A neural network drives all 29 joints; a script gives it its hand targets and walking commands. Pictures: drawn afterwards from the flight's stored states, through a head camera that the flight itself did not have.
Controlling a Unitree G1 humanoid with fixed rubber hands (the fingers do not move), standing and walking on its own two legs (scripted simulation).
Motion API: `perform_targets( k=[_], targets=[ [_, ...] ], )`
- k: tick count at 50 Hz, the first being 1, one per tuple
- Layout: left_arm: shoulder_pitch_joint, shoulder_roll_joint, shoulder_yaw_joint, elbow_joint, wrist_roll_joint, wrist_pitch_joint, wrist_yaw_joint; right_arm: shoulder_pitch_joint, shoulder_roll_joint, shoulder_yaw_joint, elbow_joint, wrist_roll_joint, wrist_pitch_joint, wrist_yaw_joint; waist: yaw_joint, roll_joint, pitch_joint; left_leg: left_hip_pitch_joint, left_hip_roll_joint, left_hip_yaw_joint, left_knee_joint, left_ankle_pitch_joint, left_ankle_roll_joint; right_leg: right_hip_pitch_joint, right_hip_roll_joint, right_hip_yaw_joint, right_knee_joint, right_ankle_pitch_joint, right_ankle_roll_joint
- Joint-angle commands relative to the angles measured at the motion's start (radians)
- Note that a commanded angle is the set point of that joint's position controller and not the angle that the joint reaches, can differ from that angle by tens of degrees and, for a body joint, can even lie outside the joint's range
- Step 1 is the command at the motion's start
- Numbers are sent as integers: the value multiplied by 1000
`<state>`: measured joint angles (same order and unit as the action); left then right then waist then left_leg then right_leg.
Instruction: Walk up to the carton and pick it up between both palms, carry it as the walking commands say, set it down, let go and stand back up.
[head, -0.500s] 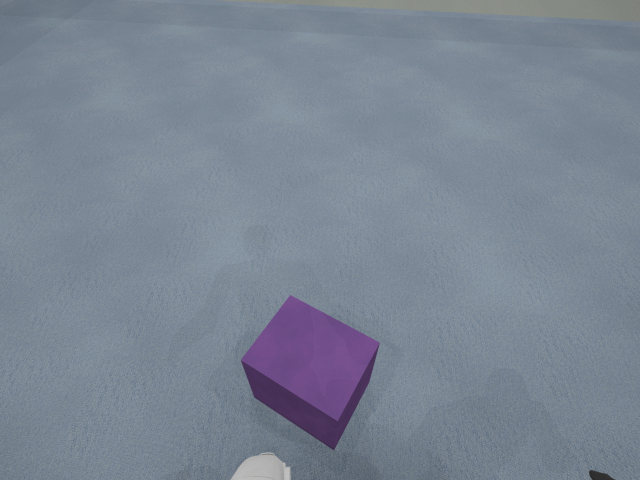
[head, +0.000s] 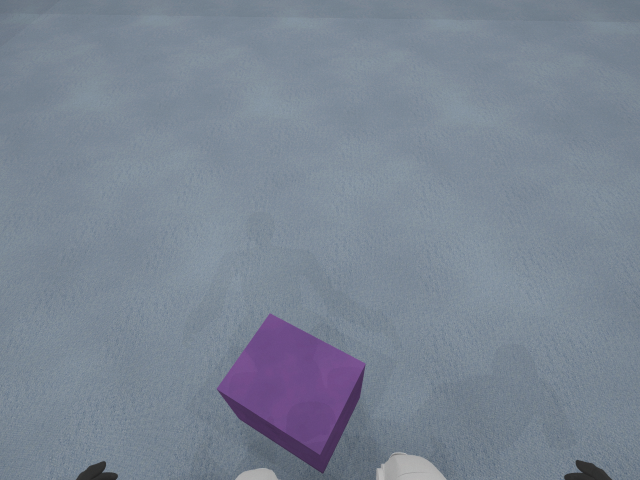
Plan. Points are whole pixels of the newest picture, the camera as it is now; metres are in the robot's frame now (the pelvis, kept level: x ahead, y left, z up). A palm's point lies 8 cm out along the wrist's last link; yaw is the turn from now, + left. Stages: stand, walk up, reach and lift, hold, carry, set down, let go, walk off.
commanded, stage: walk up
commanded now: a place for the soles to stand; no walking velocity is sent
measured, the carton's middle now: (296, 393) +0.40 +0.09 -0.60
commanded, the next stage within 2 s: none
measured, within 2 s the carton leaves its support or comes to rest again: neither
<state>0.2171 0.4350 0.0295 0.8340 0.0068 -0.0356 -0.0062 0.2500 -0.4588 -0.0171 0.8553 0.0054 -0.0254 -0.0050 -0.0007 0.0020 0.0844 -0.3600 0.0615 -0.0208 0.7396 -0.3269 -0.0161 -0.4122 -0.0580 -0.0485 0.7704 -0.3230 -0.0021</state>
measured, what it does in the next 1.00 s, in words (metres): stands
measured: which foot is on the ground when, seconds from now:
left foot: down 0.00-1.00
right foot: down 0.00-1.00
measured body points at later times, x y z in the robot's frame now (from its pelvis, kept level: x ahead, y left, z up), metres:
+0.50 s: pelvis +0.01 +0.03 +0.02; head +0.04 +0.04 +0.47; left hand +0.14 +0.36 -0.09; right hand +0.10 -0.31 -0.09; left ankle +0.03 +0.17 -0.71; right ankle +0.05 -0.12 -0.71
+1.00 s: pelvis +0.03 +0.02 +0.03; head +0.04 +0.02 +0.48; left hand +0.10 +0.35 -0.08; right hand +0.18 -0.29 -0.08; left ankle +0.03 +0.17 -0.71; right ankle +0.05 -0.12 -0.71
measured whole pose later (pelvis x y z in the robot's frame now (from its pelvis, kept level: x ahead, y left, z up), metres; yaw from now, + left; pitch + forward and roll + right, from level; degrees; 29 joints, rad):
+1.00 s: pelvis +0.03 +0.02 +0.03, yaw +4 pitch -1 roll -1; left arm 0.06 0.41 0.01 1.10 0.01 -0.02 -0.01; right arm 0.01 -0.41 -0.01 1.09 0.00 -0.01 0.01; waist 0.03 0.02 0.05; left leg -0.22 0.04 -0.07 0.44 -0.21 -0.05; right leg -0.21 -0.08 -0.11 0.41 -0.18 0.03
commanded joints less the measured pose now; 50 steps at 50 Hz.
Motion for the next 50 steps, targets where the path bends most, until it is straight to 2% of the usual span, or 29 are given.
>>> perform_targets(
  k=[1, 2, 3, 4, 6, 7, 8, 10, 13, 15, 16, 17, 19, 20, 21, 23, 25, 26, 27, 28, 29, 35, 37, 38, 39, 42, 44, 46, 50],
  targets=[
    [-57, 243, 54, -23, 2, -4, 12, -7, -193, -58, -11, -13, -9, -9, -3, -91, -94, 44, -7, -47, -34, 103, 64, -19, -152, 226, -255, 1, -116],
    [-50, 240, 56, -16, -2, -10, 12, 12, -155, -43, 10, -5, -1, -5, 5, -148, -124, 30, -16, -5, -66, 5, 61, 38, -143, 203, -313, -133, -107],
    [-79, 242, 50, -3, 2, -9, 12, -4, -161, -40, 16, -10, 0, 2, -4, -179, -103, 14, -14, -7, -79, 12, 49, 64, -138, 214, -300, -65, -106],
    [-74, 228, 51, -6, 1, -4, 17, -25, -171, -47, 29, -12, -3, -2, 1, -124, -93, 32, -14, 21, -46, 75, 47, 40, -172, 238, -299, 40, -109],
    [-79, 238, 47, 14, -1, -6, 13, -12, -169, -49, 51, -14, -6, -4, 11, -129, -107, 48, -3, 11, -91, 106, 50, 60, -165, 193, -289, 47, -103],
    [-127, 235, 47, 9, -4, -4, 14, -24, -152, -37, 62, -13, -7, -3, -8, -137, -130, 70, 1, -20, -115, 139, 59, 53, -139, 165, -265, 61, -91],
    [-106, 207, 45, 21, -9, 1, 15, -70, -171, -43, 48, -21, -7, -5, 14, -72, -91, 53, 18, -42, -118, 137, 70, 27, -124, 142, -258, 30, -89],
    [-147, 176, 35, 27, -9, -2, 12, -97, -188, -35, 60, -6, -13, 0, 8, -32, -78, 22, 30, -91, -155, 131, 78, 50, -86, 126, -258, 41, -69],
    [-192, 210, 48, 48, 5, 5, 4, -47, -148, -30, 101, -19, -3, 5, -14, -106, -93, 39, -12, -28, -150, 16, 62, 40, -127, 171, -362, -201, -86],
    [-204, 201, 44, 58, 2, 9, 5, -85, -152, -36, 118, -14, -10, 6, -5, -10, -109, 53, 7, -51, -179, 107, 58, 61, -117, 144, -335, -154, -78],
    [-171, 202, 40, 60, 0, 8, 6, -114, -159, -32, 114, -18, -8, 9, 2, -37, -103, 43, 17, -62, -187, 115, 73, 70, -105, 128, -330, -141, -66],
    [-175, 205, 39, 85, -3, 10, 4, -95, -174, -36, 113, -11, -12, 8, -8, -14, -101, 46, 27, -120, -227, 124, 83, 71, -92, 109, -286, -73, -65],
    [-195, 171, 37, 81, -3, 14, 0, -126, -194, -35, 117, -16, -16, 9, 15, 40, -111, -2, 62, -167, -289, 98, 87, 126, -52, 71, -261, -108, -59],
    [-184, 156, 37, 89, -10, 12, 2, -162, -198, -27, 124, -21, -22, 9, 36, 65, -112, -28, 81, -179, -304, 132, 92, 187, -42, 59, -237, -23, -48],
    [-180, 166, 30, 104, -7, 10, -1, -171, -198, -23, 124, -15, -24, 6, 36, 17, -105, -21, 80, -180, -301, 142, 82, 201, -44, 61, -256, 28, -45],
    [-176, 159, 28, 115, -10, 8, -3, -196, -173, -20, 133, -12, -24, 4, 41, 82, -111, -30, 72, -153, -309, 171, 76, 213, -65, 78, -282, 33, -43],
    [-178, 168, 26, 125, -4, 9, -2, -188, -188, -23, 139, -12, -20, 7, 13, 121, -164, 3, 70, -155, -321, 134, 67, 254, -61, 57, -288, 59, -47],
    [-181, 172, 30, 148, -2, 13, -3, -203, -185, -24, 129, -8, -19, 4, 16, 53, -154, -6, 70, -181, -348, 102, 73, 255, -52, 42, -283, 51, -40],
    [-181, 161, 27, 152, -3, 11, -3, -207, -181, -23, 142, -7, -21, 4, 26, 113, -160, 18, 86, -160, -363, 171, 67, 272, -54, 42, -279, 95, -32],
    [-190, 159, 24, 170, -10, 12, -3, -225, -183, -23, 146, -6, -21, 4, 23, 45, -164, 57, 85, -186, -339, 235, 78, 255, -44, 37, -300, 133, -25],
    [-173, 160, 21, 173, -4, 8, -1, -220, -185, -25, 149, -6, -22, 4, 25, 81, -182, 71, 74, -151, -334, 240, 73, 251, -51, 46, -306, 122, -26],
    [-179, 171, 18, 195, -12, -2, 3, -239, -141, -25, 186, -9, -10, 3, 11, 4, -160, 144, 38, -73, -293, 332, 39, 245, -98, 39, -383, 267, -30],
    [-199, 169, 22, 184, -9, -5, 3, -237, -138, -28, 175, -4, -9, 9, 0, 59, -196, 163, 45, -89, -299, 339, 45, 286, -105, 47, -377, 252, -23],
    [-205, 181, 26, 199, -6, 0, 2, -249, -139, -30, 177, -5, -3, 8, 7, -14, -147, 125, 51, -91, -313, 327, 44, 252, -102, 47, -369, 219, -28],
    [-215, 167, 18, 205, -9, -3, 1, -255, -144, -24, 195, 0, -1, 11, 1, -7, -131, 146, 56, -92, -321, 261, 43, 217, -108, 63, -410, 121, -30],
    [-195, 157, 13, 221, 3, -2, 3, -277, -144, -29, 184, -11, 4, 11, 20, 12, -144, 136, 44, -84, -338, 263, 43, 259, -109, 70, -421, 177, -31],
    [-209, 165, 19, 219, 1, 1, -1, -276, -123, -24, 188, -7, 8, 16, 11, -69, -154, 155, 46, -108, -372, 217, 37, 245, -91, 54, -454, 105, -12],
    [-204, 165, 13, 213, -1, 1, -1, -276, -133, -25, 192, -8, 7, 9, 14, -38, -122, 147, 25, -68, -330, 207, 25, 219, -113, 86, -506, 31, -23],
    [-209, 166, 20, 214, -4, -1, 1, -252, -145, -31, 196, -11, 7, 13, 13, 0, -124, 139, 31, -86, -338, 256, 32, 266, -118, 61, -472, 116, -27]
  ],
)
